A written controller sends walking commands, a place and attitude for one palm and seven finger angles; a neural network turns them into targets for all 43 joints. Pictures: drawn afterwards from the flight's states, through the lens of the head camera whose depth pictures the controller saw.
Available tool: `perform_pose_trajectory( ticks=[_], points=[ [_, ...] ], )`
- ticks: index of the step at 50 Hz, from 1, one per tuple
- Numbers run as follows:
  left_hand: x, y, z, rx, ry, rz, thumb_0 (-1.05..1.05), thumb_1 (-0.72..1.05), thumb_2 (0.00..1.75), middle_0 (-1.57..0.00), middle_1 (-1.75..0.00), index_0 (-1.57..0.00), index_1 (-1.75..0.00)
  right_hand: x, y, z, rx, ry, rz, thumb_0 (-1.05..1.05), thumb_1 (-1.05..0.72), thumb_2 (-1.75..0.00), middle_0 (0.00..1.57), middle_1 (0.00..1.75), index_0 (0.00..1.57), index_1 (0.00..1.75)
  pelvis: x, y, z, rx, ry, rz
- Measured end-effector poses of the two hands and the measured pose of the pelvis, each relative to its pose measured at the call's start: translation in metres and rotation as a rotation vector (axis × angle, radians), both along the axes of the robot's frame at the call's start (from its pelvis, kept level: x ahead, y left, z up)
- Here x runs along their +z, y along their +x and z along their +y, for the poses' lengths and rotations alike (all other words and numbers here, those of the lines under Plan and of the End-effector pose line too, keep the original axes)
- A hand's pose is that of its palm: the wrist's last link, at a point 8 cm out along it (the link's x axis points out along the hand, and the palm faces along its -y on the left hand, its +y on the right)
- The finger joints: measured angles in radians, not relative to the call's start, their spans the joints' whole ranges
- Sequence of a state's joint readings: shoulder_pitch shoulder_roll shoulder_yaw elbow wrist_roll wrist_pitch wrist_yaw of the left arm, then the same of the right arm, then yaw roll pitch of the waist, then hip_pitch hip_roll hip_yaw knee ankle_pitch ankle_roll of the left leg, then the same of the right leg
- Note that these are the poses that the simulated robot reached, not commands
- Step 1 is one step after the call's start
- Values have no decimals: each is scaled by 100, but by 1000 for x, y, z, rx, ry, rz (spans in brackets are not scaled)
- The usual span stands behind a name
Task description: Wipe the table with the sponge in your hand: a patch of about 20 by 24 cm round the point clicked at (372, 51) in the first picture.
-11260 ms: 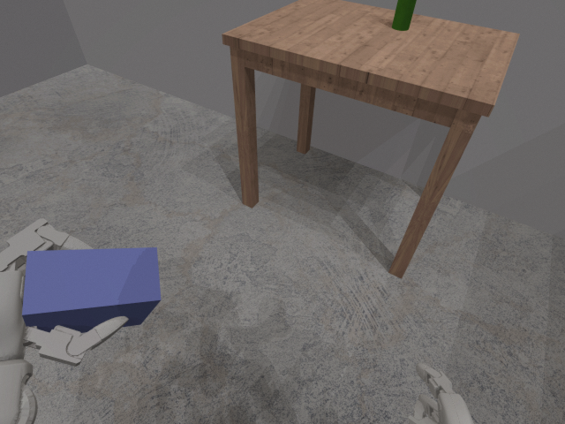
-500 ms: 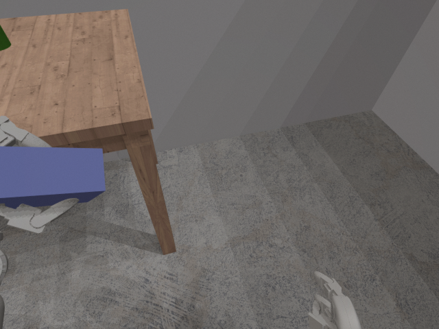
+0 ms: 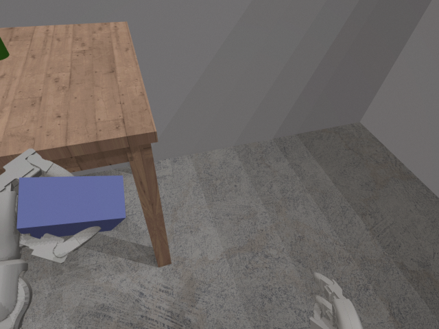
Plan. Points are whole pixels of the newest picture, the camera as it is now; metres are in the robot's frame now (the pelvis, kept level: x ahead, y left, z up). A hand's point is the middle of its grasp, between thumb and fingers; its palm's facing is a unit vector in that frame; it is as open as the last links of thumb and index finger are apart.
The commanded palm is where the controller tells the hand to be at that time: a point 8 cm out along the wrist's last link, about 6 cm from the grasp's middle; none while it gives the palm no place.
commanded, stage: come to a stop and stand still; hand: left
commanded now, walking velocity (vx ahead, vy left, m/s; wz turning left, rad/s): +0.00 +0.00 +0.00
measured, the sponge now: (88, 207) +0.24 +0.22 +0.15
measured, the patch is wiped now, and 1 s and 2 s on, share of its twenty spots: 0.00 0.00 0.00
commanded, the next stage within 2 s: look again from close up in 0.32 s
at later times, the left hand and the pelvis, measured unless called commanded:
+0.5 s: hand (64, 200) +0.24 +0.25 +0.16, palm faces +0.39 -0.84 -0.36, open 9.8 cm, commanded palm +0.18 +0.28 +0.17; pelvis +0.02 +0.00 +0.00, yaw +1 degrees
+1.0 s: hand (61, 212) +0.22 +0.25 +0.15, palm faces +0.40 -0.84 -0.37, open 9.8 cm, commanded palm +0.17 +0.28 +0.17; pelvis +0.01 +0.00 +0.00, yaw +1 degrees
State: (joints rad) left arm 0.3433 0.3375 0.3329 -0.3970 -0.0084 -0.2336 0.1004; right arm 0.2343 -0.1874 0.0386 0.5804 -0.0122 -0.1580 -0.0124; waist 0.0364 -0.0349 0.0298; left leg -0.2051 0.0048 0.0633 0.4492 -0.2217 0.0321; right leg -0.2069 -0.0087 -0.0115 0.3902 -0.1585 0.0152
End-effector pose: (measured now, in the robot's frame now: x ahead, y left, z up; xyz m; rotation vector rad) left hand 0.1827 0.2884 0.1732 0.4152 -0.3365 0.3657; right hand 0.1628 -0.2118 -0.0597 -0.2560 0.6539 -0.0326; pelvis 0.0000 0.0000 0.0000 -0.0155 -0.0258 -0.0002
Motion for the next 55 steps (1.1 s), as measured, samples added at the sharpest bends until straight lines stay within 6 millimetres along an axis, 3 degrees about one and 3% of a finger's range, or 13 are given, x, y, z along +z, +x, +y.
perform_pose_trajectory(
  ticks=[7, 19, 46, 55],
  points=[
    [-6, 15, 1, -17, 13, 74, 0, -46, 100, -77, -134, -77, -134, 2, 20, 3, -5, 9, 0, 2, -90, -89, 20, 30, 20, 30, 1, 12, 0, 3, -5, 16],
    [-1, 15, 2, 8, 13, 75, 0, -46, 100, -77, -134, -78, -134, 0, 34, -4, -16, -16, 31, 2, -90, -89, 20, 30, 20, 30, 2, 22, 0, 12, -7, 23],
    [-4, 0, -1, 35, -1, 103, 0, -46, 100, -77, -134, -78, -134, -6, 14, -13, -49, -13, 66, 2, -90, -89, 20, 30, 20, 30, 3, 14, -4, 24, -7, 14],
    [-6, 2, 1, 12, 12, 98, 0, -47, 100, -77, -134, -78, -134, -7, 13, -16, -67, -29, 48, 2, -90, -89, 20, 30, 20, 30, -1, 14, 5, 11, -13, 16]
  ],
)
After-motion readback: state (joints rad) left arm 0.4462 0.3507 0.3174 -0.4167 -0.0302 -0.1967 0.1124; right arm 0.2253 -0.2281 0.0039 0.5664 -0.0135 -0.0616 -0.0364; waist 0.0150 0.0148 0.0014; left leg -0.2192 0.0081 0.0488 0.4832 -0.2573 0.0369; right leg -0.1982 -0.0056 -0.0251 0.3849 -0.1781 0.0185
